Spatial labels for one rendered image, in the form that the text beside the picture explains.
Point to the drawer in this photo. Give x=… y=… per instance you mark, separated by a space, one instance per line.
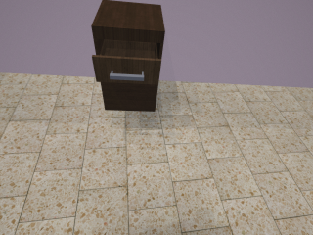
x=127 y=57

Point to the cabinet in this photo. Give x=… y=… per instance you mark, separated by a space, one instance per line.
x=136 y=22

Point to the handle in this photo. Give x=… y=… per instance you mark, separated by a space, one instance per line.
x=123 y=76

